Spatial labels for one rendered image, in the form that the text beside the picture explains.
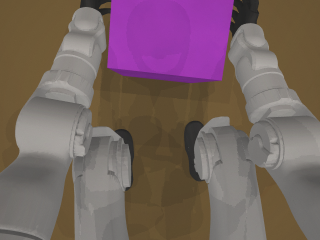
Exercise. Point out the right robot forearm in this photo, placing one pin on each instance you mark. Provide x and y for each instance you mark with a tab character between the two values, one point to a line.
265	90

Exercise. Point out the right robot hand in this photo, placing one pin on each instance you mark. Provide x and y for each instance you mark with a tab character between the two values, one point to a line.
248	13

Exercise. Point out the robot right shin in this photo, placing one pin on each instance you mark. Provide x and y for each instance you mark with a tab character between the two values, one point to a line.
220	122

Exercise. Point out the robot left upper arm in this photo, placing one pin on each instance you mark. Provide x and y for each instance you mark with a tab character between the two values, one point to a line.
50	134

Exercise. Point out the left robot forearm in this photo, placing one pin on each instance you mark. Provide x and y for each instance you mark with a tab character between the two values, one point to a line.
76	64

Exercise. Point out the left robot hand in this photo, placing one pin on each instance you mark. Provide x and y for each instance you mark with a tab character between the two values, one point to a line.
95	4

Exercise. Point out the carton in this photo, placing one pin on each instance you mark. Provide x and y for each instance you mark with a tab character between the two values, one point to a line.
171	40

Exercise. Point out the left robot foot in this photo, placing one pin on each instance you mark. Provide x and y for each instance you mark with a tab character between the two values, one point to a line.
127	138

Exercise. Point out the robot right upper arm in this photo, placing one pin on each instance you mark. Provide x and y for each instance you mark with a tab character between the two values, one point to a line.
288	148

